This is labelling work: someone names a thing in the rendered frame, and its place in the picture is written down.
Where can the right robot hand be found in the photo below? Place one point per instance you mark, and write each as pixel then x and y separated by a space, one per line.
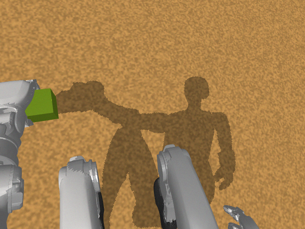
pixel 246 222

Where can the left robot hand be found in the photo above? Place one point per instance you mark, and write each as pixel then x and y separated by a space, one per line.
pixel 19 93

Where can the right robot foot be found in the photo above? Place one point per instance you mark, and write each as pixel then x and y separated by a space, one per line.
pixel 160 205

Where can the left robot arm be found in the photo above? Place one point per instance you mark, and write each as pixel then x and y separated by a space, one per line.
pixel 12 124

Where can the carton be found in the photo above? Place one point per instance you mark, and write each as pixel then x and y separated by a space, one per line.
pixel 43 106

